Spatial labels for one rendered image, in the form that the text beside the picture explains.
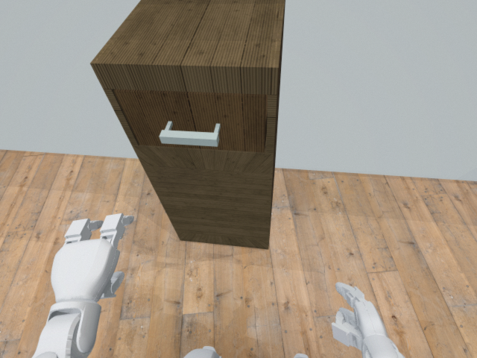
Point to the robot left hand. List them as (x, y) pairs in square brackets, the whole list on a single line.
[(84, 268)]

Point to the cabinet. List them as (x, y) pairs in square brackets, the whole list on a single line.
[(228, 46)]

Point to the robot right forearm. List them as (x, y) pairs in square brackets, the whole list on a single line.
[(378, 346)]

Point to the robot right hand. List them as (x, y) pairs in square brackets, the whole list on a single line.
[(350, 328)]

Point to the drawer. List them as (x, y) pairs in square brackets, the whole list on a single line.
[(243, 117)]

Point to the robot left forearm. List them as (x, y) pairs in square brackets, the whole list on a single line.
[(70, 330)]

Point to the handle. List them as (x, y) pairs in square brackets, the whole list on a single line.
[(189, 137)]

